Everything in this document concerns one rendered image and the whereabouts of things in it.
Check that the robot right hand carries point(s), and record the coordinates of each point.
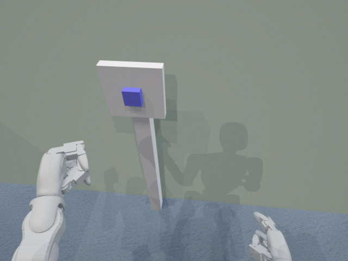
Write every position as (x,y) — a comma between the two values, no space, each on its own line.
(274,244)

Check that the panel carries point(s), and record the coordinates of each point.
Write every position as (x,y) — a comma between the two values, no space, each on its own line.
(114,75)

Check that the robot left hand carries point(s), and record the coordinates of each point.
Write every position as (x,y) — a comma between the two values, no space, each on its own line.
(53,169)

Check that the left robot forearm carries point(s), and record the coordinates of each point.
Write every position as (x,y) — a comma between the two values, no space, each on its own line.
(42,229)

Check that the button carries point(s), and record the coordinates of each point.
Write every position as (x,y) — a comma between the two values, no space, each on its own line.
(132,96)

